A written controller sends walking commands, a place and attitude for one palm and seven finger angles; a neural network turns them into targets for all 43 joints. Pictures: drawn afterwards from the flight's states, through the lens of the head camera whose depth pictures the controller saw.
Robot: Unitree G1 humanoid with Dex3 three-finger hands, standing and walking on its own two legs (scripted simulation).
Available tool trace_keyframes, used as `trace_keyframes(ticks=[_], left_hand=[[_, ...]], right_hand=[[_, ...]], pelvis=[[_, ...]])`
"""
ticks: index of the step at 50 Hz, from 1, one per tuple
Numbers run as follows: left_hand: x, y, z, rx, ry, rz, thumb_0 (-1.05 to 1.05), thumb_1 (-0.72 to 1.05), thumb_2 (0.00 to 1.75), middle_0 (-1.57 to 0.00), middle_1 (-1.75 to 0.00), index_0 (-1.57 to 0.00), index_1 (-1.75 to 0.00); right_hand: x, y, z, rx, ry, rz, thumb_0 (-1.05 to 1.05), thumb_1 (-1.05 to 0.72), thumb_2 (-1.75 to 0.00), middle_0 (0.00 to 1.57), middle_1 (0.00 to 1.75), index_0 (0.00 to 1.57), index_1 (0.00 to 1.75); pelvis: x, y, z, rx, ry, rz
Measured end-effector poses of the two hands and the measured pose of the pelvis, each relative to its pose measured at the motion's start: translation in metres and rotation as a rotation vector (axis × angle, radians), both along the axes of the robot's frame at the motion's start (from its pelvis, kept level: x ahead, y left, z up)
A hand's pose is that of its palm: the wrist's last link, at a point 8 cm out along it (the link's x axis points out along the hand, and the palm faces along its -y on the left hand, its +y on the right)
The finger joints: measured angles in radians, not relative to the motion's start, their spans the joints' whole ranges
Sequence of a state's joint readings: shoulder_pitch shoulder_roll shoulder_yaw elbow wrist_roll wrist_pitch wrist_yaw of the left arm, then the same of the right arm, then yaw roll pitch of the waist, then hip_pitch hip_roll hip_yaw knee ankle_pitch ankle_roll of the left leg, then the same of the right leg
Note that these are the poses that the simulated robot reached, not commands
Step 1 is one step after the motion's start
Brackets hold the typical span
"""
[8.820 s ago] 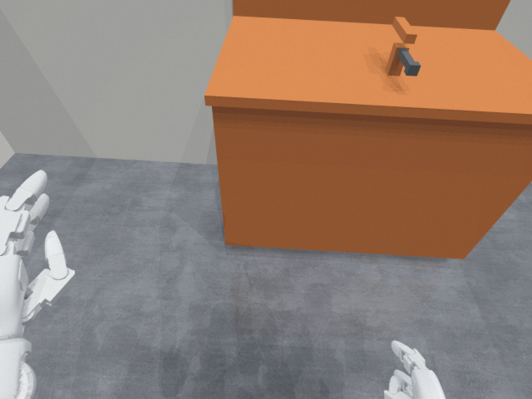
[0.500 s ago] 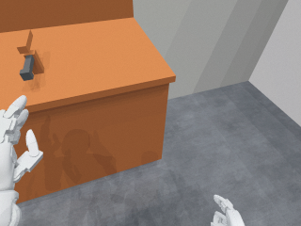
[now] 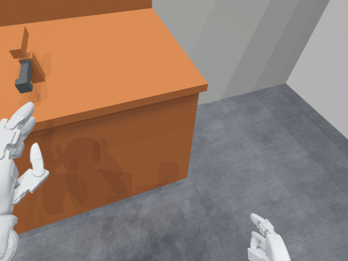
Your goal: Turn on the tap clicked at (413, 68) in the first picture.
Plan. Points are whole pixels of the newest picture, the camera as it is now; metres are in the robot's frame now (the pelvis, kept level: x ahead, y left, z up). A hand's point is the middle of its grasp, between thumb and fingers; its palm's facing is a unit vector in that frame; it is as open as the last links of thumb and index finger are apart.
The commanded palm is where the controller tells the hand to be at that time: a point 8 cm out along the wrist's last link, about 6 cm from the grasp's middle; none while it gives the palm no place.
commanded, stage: shuffle to correct the standing spot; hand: left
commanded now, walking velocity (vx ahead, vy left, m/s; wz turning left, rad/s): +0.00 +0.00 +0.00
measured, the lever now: (24, 85) +0.48 +0.43 +0.12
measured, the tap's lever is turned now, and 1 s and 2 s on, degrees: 0 0 0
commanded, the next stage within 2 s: come to a stop and stand still in 1.52 s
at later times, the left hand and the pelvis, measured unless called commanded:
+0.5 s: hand (35, 153) +0.26 +0.27 +0.16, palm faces +0.40 -0.84 -0.37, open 7.4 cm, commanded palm +0.20 +0.30 +0.18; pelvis +0.04 +0.02 -0.01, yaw +1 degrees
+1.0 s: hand (21, 144) +0.27 +0.29 +0.17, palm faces +0.37 -0.84 -0.40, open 7.5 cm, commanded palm +0.20 +0.34 +0.18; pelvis +0.05 +0.05 +0.00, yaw +1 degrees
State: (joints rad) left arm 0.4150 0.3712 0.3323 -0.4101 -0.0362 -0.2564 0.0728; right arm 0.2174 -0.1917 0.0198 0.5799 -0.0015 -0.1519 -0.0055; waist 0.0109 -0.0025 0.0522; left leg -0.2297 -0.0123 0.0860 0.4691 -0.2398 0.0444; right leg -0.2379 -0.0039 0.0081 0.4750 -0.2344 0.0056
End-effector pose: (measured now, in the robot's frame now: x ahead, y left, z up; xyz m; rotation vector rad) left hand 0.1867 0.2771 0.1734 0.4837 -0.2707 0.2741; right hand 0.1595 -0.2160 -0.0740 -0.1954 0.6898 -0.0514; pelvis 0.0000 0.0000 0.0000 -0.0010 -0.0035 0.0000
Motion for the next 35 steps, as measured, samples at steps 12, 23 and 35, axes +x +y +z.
trace_keyframes(ticks=[12,23,35], left_hand=[[0.015,0.026,-0.001,-0.056,-0.044,0.094,0.02,0.89,0.89,-0.21,-0.30,-0.21,-0.30],[0.032,0.031,-0.005,-0.032,-0.050,0.063,0.02,0.89,0.89,-0.21,-0.30,-0.21,-0.30],[0.033,0.040,-0.001,0.007,-0.086,0.054,0.02,0.89,0.89,-0.21,-0.30,-0.21,-0.30]], right_hand=[[0.056,0.018,0.014,-0.051,-0.035,0.083,0.02,-0.90,-0.90,0.20,0.30,0.21,0.30],[0.069,0.014,0.010,-0.061,-0.040,0.021,0.01,-0.90,-0.90,0.20,0.30,0.20,0.30],[0.041,0.022,-0.017,-0.032,0.062,-0.011,0.02,-0.90,-0.90,0.20,0.30,0.20,0.30]], pelvis=[[0.025,0.007,-0.001,-0.015,0.011,0.013],[0.041,0.017,-0.011,-0.022,0.005,0.015],[0.043,0.029,-0.019,-0.039,-0.009,0.032]])
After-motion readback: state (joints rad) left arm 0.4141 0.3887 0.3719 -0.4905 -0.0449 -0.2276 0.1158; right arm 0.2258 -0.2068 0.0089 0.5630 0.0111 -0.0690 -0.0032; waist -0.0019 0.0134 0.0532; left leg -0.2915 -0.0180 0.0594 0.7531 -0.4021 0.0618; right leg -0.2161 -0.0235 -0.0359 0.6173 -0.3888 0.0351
